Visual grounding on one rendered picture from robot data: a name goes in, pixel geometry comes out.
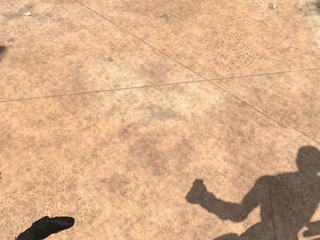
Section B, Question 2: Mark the robot left hand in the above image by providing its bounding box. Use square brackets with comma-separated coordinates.
[15, 216, 75, 240]

